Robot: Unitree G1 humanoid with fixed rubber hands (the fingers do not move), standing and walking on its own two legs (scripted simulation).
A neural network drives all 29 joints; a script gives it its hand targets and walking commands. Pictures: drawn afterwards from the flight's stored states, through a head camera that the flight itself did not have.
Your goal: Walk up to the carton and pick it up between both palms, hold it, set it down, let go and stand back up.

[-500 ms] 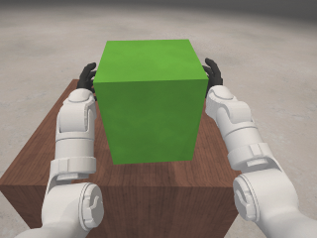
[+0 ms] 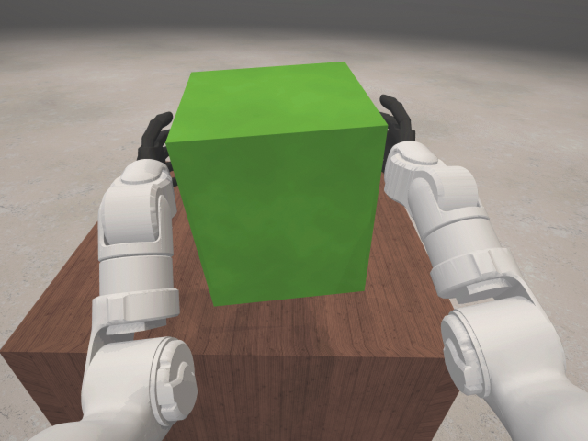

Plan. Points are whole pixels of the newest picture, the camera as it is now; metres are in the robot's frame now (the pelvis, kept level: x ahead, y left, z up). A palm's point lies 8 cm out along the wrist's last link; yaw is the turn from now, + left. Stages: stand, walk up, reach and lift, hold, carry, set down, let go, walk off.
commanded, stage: hold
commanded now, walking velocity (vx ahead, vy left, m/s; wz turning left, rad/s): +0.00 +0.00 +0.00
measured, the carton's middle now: (279, 183) +0.39 +0.01 +0.23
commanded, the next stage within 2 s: none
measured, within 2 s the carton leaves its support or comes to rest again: neither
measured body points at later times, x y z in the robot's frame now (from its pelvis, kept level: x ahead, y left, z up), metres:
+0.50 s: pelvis -0.01 +0.00 +0.00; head -0.09 +0.00 +0.44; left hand +0.38 +0.16 +0.28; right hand +0.38 -0.14 +0.30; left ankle +0.01 +0.12 -0.75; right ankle +0.00 -0.12 -0.75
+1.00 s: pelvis +0.00 +0.00 +0.00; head -0.08 +0.01 +0.44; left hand +0.39 +0.16 +0.28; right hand +0.39 -0.14 +0.29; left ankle +0.01 +0.12 -0.75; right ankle +0.00 -0.12 -0.75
